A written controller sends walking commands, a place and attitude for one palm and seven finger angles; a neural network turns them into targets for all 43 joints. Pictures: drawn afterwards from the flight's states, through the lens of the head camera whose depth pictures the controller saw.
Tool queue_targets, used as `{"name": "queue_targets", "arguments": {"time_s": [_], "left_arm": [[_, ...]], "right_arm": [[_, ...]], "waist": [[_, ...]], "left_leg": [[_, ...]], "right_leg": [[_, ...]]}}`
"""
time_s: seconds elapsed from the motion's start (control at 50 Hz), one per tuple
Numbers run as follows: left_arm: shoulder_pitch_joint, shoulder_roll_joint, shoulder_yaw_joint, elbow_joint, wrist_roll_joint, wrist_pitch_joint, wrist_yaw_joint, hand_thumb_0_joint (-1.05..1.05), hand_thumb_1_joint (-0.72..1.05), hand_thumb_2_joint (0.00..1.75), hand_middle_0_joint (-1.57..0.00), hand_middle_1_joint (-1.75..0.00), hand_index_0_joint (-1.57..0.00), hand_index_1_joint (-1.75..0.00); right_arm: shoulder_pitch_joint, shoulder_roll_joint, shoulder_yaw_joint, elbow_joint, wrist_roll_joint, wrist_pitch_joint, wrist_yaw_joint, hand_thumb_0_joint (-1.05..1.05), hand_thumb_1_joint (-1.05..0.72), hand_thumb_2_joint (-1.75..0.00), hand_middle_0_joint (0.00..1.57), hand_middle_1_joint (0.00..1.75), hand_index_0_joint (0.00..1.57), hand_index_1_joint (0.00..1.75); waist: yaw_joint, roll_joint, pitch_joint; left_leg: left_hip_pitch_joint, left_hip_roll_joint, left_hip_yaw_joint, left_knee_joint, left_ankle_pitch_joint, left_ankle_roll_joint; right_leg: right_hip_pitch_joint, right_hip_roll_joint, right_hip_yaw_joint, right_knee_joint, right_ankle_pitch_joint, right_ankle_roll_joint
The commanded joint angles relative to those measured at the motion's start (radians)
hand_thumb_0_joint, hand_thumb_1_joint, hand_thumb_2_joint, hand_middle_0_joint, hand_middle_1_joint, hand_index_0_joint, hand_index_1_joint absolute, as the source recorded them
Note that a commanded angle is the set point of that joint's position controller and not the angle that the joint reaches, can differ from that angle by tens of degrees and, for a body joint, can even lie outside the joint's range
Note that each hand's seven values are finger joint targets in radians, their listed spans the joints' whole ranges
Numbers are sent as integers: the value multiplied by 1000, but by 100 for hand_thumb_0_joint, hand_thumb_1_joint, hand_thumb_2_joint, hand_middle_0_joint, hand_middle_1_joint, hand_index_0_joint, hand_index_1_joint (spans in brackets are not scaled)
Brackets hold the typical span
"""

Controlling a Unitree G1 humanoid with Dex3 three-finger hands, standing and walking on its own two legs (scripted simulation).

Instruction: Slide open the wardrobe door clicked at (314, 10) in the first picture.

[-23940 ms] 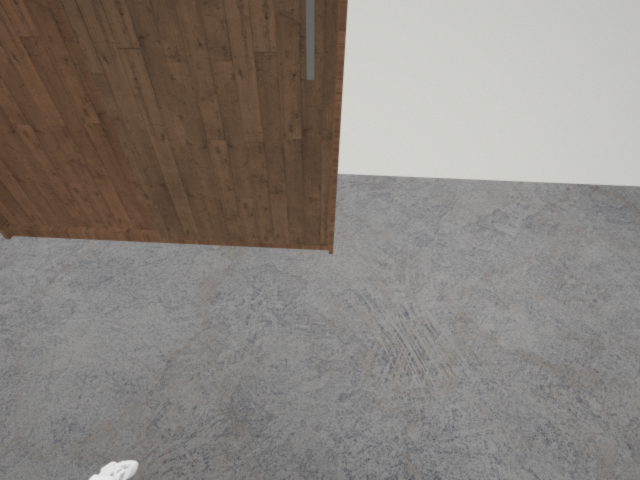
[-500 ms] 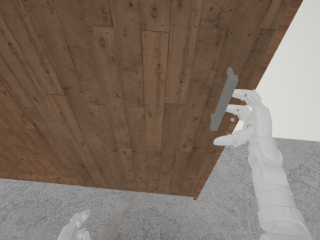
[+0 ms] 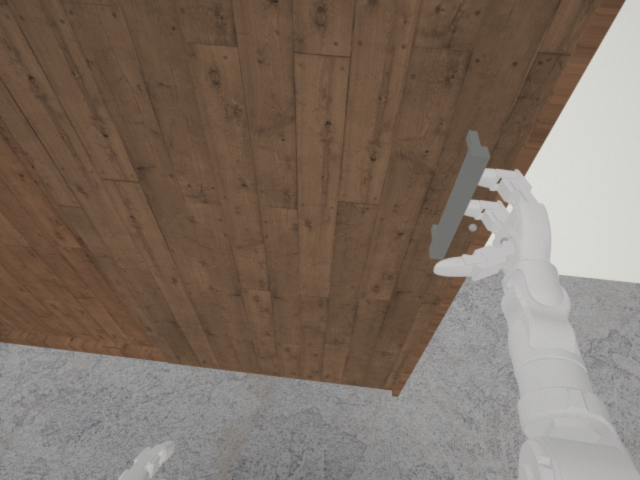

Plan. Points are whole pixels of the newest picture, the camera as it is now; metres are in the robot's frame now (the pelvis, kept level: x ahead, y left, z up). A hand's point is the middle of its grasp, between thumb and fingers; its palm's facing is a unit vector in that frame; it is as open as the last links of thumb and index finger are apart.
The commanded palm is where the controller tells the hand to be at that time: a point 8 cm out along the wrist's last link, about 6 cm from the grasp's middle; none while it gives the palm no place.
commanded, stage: slide the fingers in behind the handle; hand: right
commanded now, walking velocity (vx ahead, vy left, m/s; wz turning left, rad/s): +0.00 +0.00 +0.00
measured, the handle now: (453, 200) +0.46 -0.13 +0.11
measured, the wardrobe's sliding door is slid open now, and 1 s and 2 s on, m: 0.00 0.00 0.00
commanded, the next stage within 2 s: move the hooked fingers beside the handle in 0.72 s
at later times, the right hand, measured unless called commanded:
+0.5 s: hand (469, 240) +0.39 -0.14 +0.11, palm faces +0.02 +1.00 +0.01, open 14.0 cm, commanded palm +0.36 -0.18 +0.12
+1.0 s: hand (463, 240) +0.39 -0.13 +0.11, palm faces +0.04 +1.00 -0.01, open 14.4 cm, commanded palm +0.36 -0.17 +0.12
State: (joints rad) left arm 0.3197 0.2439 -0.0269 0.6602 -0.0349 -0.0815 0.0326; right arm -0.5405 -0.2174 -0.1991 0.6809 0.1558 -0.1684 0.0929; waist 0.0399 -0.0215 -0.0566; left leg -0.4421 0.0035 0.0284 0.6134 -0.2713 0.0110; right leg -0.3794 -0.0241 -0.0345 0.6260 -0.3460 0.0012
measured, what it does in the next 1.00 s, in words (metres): stands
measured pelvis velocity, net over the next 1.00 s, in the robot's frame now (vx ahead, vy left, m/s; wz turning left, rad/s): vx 0.01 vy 0.00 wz -0.02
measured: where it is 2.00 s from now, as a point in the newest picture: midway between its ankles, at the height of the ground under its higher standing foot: outside the picture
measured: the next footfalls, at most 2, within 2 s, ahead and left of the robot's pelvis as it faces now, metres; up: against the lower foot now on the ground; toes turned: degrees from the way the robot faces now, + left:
none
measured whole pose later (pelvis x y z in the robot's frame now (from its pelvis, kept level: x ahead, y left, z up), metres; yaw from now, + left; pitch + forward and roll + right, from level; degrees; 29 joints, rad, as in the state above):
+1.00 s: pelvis +0.01 +0.00 +0.00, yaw -1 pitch +5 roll +0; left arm 0.29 0.23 -0.03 0.65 -0.03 -0.11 0.02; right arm -0.41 -0.15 -0.09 0.48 0.14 -0.11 0.01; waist 0.00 -0.03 -0.05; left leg -0.40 0.01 0.04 0.61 -0.29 0.01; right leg -0.34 -0.02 -0.02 0.62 -0.36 0.00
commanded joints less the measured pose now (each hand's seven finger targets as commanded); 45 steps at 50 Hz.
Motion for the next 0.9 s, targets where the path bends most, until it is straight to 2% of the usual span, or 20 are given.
{"name": "queue_targets", "arguments": {"time_s": [0.0,0.04,0.1,0.12,0.14,0.16,0.2,0.26,0.28,0.32,0.38,0.44,0.46,0.52,0.66,0.72,0.76,0.8,0.86,0.88], "left_arm": [[-25,122,48,-143,-4,-52,5,0,90,90,-20,-30,-20,-30],[-31,118,51,-155,-4,-56,0,0,90,90,-20,-30,-20,-30],[-38,118,48,-152,-8,-59,2,0,90,90,-20,-30,-20,-30],[-41,120,47,-150,-9,-58,4,0,90,90,-20,-30,-20,-30],[-48,126,47,-153,-10,-55,7,0,90,90,-20,-30,-20,-30],[-55,120,45,-156,-11,-56,9,0,90,90,-20,-30,-20,-30],[-58,116,44,-154,-11,-62,12,0,90,90,-20,-30,-20,-30],[-62,117,45,-153,-9,-65,14,0,90,90,-20,-30,-20,-30],[-66,114,40,-153,-9,-69,14,0,90,90,-20,-30,-20,-30],[-66,111,40,-146,-8,-73,14,0,90,90,-20,-30,-20,-30],[-66,112,40,-147,-7,-73,12,0,90,90,-20,-30,-20,-30],[-65,115,39,-140,-7,-69,14,0,90,90,-20,-30,-20,-30],[-63,114,41,-144,-5,-71,14,0,90,90,-20,-30,-20,-30],[-68,104,41,-150,-4,-78,7,0,90,90,-20,-30,-20,-30],[-60,108,45,-147,-1,-79,1,0,90,90,-20,-30,-20,-30],[-58,103,47,-142,-1,-81,-1,0,90,90,-20,-30,-20,-30],[-58,105,46,-140,0,-80,-2,0,90,90,-20,-30,-20,-30],[-60,100,46,-141,0,-81,-4,0,90,90,-20,-30,-20,-30],[-58,105,49,-141,2,-81,-4,0,90,90,-20,-30,-20,-30],[-65,102,47,-146,2,-82,-5,0,90,90,-20,-30,-20,-30]], "right_arm": [[-346,-171,-39,-263,8,-86,-4,0,50,-30,30,120,30,120],[-326,-140,-11,-322,9,-96,-2,0,50,-30,30,120,30,120],[-322,-134,-4,-333,13,-87,-3,0,50,-30,30,120,30,120],[-303,-144,-20,-308,18,-77,-6,0,50,-30,30,120,30,120],[-308,-167,-26,-318,14,-74,-9,0,50,-30,30,120,30,120],[-338,-137,4,-339,11,-70,-10,0,50,-30,30,120,30,120],[-350,-102,29,-351,12,-60,-16,0,50,-30,30,120,30,120],[-321,-126,7,-367,14,-60,-25,0,50,-30,30,120,30,120],[-346,-92,41,-374,13,-59,-24,0,50,-30,30,120,30,120],[-358,-90,43,-379,10,-62,-29,0,50,-30,30,120,30,120],[-319,-73,51,-358,7,-53,-35,0,50,-30,30,120,30,120],[-362,-71,61,-326,0,-36,-44,0,50,-30,30,120,30,120],[-371,-73,56,-342,0,-38,-46,0,50,-30,30,120,30,120],[-337,-25,91,-391,-4,-46,-45,0,50,-30,30,120,30,120],[-342,9,135,-404,-10,-44,-57,0,50,-30,30,120,30,120],[-354,37,160,-429,-11,-38,-60,0,50,-30,30,120,30,120],[-344,23,156,-432,-16,-34,-60,0,50,-30,30,120,30,120],[-351,64,197,-454,-18,-34,-58,0,50,-30,30,120,30,120],[-291,20,149,-456,-15,-30,-61,0,50,-30,30,120,30,120],[-289,36,165,-475,-13,-29,-56,0,50,-30,30,120,30,120]], "waist": [[-23,23,-308],[-24,12,-331],[-14,6,-285],[-16,49,-254],[-16,48,-242],[-4,27,-239],[-2,7,-244],[-13,29,-271],[-3,23,-267],[-5,0,-271],[-10,20,-275],[5,53,-238],[2,55,-261],[-13,-29,-309],[3,50,-291],[3,21,-301],[3,19,-290],[9,11,-291],[-10,38,-314],[-9,29,-313]], "left_leg": [[224,-13,-11,-48,304,12],[229,-14,-6,-43,321,14],[198,-18,-4,-55,278,12],[194,-18,-1,-65,246,10],[191,-15,-4,-69,219,10],[181,-16,-6,-73,212,9],[162,-17,-1,-74,193,10],[182,-16,-2,-75,192,10],[176,-16,-1,-72,202,10],[167,-16,2,-69,195,12],[173,-16,5,-64,219,12],[151,-15,8,-69,193,9],[163,-15,6,-67,211,8],[167,-15,10,-49,256,16],[168,-19,17,-48,274,12],[163,-18,17,-46,289,12],[165,-17,18,-46,294,13],[158,-17,22,-44,296,13],[187,-18,20,-42,325,13],[189,-17,18,-43,329,12]], "right_leg": [[48,26,-2,-72,254,-26],[73,22,-2,-69,281,-25],[69,19,1,-80,241,-23],[49,18,4,-86,211,-24],[43,17,5,-89,191,-26],[54,19,5,-92,184,-28],[74,18,9,-93,177,-25],[82,16,12,-94,184,-25],[87,17,13,-93,190,-24],[95,18,17,-92,190,-19],[96,17,18,-90,215,-19],[82,14,23,-90,191,-20],[87,16,22,-88,206,-21],[129,17,18,-78,266,-12],[128,12,29,-76,288,-16],[144,13,27,-71,301,-13],[141,13,29,-69,313,-14],[152,13,31,-68,320,-12],[152,13,29,-66,345,-15],[152,16,24,-66,339,-16]]}}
